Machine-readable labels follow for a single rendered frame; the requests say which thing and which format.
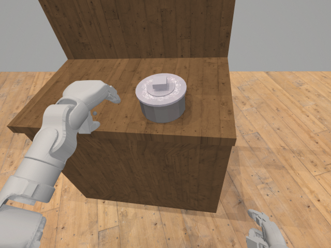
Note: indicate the pot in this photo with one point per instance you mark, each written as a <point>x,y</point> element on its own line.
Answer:
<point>164,114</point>

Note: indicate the knob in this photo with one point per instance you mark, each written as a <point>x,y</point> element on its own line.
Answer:
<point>159,82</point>

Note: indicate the robot left forearm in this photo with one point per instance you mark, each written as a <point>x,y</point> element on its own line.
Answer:
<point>44,161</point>

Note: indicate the lid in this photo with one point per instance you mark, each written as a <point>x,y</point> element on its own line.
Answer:
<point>176,89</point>

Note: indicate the robot right hand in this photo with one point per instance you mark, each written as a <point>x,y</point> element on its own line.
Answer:
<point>270,234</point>

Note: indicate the robot left hand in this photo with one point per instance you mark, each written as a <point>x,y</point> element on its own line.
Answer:
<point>91,93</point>

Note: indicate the table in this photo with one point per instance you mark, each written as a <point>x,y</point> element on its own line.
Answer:
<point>179,164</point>

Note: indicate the robot left upper arm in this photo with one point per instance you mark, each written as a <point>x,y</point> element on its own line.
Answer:
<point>20,228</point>

